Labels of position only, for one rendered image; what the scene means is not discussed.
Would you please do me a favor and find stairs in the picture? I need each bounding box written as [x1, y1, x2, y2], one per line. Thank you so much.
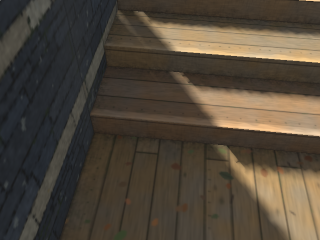
[90, 0, 320, 155]

